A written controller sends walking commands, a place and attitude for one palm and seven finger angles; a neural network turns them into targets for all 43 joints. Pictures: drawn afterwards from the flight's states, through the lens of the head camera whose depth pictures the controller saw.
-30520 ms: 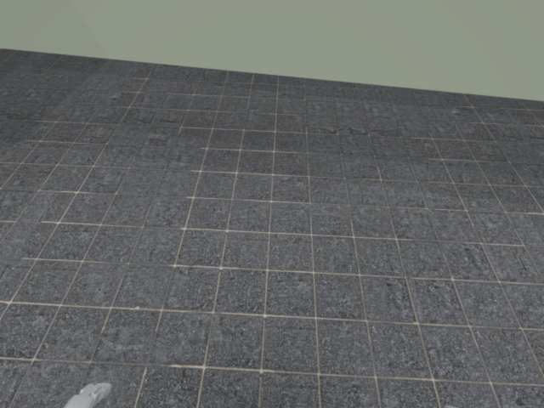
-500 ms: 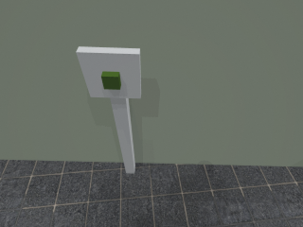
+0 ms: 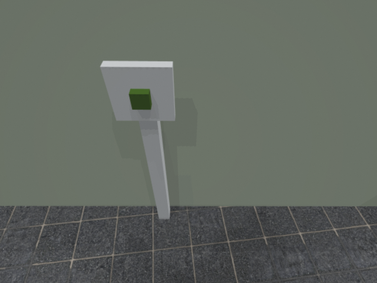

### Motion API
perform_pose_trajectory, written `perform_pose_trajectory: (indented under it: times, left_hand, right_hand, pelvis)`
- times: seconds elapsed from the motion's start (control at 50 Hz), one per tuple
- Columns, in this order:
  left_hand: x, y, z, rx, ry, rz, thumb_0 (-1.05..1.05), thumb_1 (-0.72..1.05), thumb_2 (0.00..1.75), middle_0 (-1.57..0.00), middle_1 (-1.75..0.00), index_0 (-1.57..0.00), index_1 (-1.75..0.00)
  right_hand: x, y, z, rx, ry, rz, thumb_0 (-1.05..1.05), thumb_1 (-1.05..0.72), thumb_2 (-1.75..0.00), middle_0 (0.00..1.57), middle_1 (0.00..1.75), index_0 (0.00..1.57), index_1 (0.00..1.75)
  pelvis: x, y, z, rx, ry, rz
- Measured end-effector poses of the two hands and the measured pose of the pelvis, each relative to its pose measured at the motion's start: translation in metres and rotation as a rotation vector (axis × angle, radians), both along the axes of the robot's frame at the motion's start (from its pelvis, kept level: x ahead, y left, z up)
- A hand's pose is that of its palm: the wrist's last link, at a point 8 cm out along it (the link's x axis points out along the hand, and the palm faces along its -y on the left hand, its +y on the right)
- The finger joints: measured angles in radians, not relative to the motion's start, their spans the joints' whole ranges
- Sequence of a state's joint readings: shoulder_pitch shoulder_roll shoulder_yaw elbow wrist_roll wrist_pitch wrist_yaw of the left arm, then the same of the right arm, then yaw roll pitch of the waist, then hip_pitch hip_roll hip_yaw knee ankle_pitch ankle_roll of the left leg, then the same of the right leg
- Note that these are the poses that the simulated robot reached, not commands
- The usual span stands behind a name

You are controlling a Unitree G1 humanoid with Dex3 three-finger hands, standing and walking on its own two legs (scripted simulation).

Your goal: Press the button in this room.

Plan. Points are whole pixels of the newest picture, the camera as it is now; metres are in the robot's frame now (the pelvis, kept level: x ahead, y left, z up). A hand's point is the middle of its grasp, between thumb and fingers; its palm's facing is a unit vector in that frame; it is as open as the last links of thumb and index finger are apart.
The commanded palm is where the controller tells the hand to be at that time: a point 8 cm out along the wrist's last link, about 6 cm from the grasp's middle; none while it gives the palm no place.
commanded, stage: look again from close up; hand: left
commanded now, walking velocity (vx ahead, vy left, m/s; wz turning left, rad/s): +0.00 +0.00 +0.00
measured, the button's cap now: (141, 98) +0.55 +0.16 +0.10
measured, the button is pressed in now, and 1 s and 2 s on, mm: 0 0 0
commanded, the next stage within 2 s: shuffle to correct the standing spot in 0.22 s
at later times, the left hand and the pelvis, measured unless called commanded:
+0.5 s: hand out of the picture -0.03 +0.16 -0.18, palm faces +0.01 -0.99 -0.16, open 7.4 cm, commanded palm none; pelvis +0.00 -0.01 +0.00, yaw +0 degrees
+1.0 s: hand out of the picture +0.05 +0.12 -0.19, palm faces +0.04 -0.99 -0.11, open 7.4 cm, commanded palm none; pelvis +0.09 -0.02 +0.00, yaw -1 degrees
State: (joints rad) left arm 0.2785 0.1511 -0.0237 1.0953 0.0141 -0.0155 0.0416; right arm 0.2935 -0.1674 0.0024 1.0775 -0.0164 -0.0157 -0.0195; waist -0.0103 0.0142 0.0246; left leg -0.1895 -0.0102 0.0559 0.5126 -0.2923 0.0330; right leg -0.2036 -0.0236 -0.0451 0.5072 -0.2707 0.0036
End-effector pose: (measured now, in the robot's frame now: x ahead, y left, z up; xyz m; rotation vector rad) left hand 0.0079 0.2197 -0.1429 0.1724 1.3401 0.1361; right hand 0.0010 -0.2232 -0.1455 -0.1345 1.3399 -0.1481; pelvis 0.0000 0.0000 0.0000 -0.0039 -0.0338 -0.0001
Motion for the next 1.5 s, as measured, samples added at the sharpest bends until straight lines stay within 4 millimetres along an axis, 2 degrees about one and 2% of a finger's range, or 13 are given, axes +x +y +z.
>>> perform_pose_trajectory:
  times: [0.14,0.38,0.6,0.72,0.84,0.9,0.96,1.06,1.14,1.22,1.32,1.42,1.5]
  left_hand:
    - [-0.012,0.001,0.001,-0.009,-0.007,0.007,0.0,0.92,0.9,-0.2,-0.3,-0.2,-0.3]
    - [-0.034,-0.004,-0.001,-0.027,0.036,0.022,0.0,0.91,0.9,-0.19,-0.3,-0.2,-0.3]
    - [-0.034,-0.022,-0.005,-0.039,0.097,0.032,0.0,0.91,0.9,-0.19,-0.3,-0.2,-0.3]
    - [-0.024,-0.038,-0.008,-0.049,0.111,0.074,0.0,0.91,0.9,-0.19,-0.3,-0.2,-0.3]
    - [-0.019,-0.048,-0.016,-0.094,0.16,0.118,0.0,0.91,0.9,-0.19,-0.3,-0.2,-0.3]
    - [-0.01,-0.048,-0.023,-0.112,0.203,0.105,0.0,0.91,0.9,-0.2,-0.3,-0.2,-0.3]
    - [0.015,-0.047,-0.021,-0.105,0.201,0.074,0.0,0.91,0.9,-0.2,-0.3,-0.2,-0.3]
    - [0.069,-0.044,-0.014,-0.068,0.082,0.049,0.0,0.92,0.9,-0.19,-0.3,-0.2,-0.3]
    - [0.095,-0.036,-0.011,-0.01,0.036,0.031,0.02,0.93,0.9,-0.2,-0.3,-0.2,-0.3]
    - [0.115,-0.032,-0.004,0.036,-0.017,0.008,0.01,0.93,0.9,-0.19,-0.3,-0.2,-0.3]
    - [0.122,-0.033,0.0,0.043,-0.085,0.011,0.0,0.92,0.9,-0.19,-0.3,-0.2,-0.3]
    - [0.113,-0.03,-0.007,0.0,-0.111,0.024,0.0,0.92,0.9,-0.2,-0.3,-0.2,-0.3]
    - [0.102,-0.02,-0.012,-0.022,-0.098,0.046,0.0,0.93,0.9,-0.2,-0.3,-0.2,-0.3]
  right_hand:
    - [0.001,0.002,0.003,0.001,-0.028,0.018,0.01,-0.92,-0.89,0.2,0.3,0.2,0.3]
    - [-0.012,0.003,0.006,0.002,0.009,0.023,0.0,-0.91,-0.89,0.2,0.3,0.2,0.3]
    - [-0.018,-0.008,-0.002,0.016,0.077,-0.022,0.0,-0.9,-0.89,0.2,0.3,0.2,0.3]
    - [0.002,-0.02,-0.004,0.007,0.107,-0.012,0.0,-0.9,-0.89,0.2,0.3,0.2,0.3]
    - [0.06,-0.022,0.005,-0.033,0.052,0.031,0.01,-0.91,-0.89,0.2,0.3,0.2,0.3]
    - [0.085,-0.023,0.005,-0.067,-0.007,0.02,0.01,-0.92,-0.89,0.2,0.3,0.2,0.3]
    - [0.099,-0.023,0.01,-0.077,-0.032,0.0,0.01,-0.93,-0.89,0.2,0.3,0.2,0.3]
    - [0.107,-0.029,0.007,-0.058,0.006,0.003,0.01,-0.94,-0.89,0.2,0.3,0.2,0.3]
    - [0.11,-0.041,0.0,-0.04,0.021,-0.018,0.01,-0.94,-0.89,0.2,0.3,0.2,0.3]
    - [0.113,-0.053,-0.007,-0.026,0.012,-0.029,0.01,-0.93,-0.89,0.2,0.3,0.2,0.3]
    - [0.113,-0.057,-0.006,-0.026,0.009,-0.008,0.01,-0.92,-0.89,0.2,0.3,0.2,0.3]
    - [0.112,-0.046,0.003,-0.035,-0.041,0.012,0.0,-0.91,-0.89,0.2,0.3,0.2,0.3]
    - [0.097,-0.034,0.01,-0.051,-0.054,0.019,0.0,-0.92,-0.89,0.2,0.3,0.2,0.3]
  pelvis:
    - [-0.008,0.002,0.001,0.005,-0.001,0.001]
    - [-0.012,0.0,0.004,0.006,0.003,0.002]
    - [0.011,-0.016,-0.002,0.014,0.021,-0.007]
    - [0.035,-0.027,-0.006,-0.005,0.043,0.012]
    - [0.062,-0.025,-0.007,-0.013,0.044,0.027]
    - [0.075,-0.021,-0.011,-0.001,0.034,0.0]
    - [0.086,-0.021,-0.006,0.001,0.028,-0.018]
    - [0.094,-0.028,-0.003,0.002,0.022,-0.001]
    - [0.097,-0.04,-0.006,0.011,0.029,-0.004]
    - [0.092,-0.049,-0.008,0.015,0.04,0.001]
    - [0.079,-0.049,-0.008,0.015,0.031,0.019]
    - [0.068,-0.038,-0.008,0.006,0.022,0.018]
    - [0.063,-0.029,-0.006,0.002,0.007,0.012]
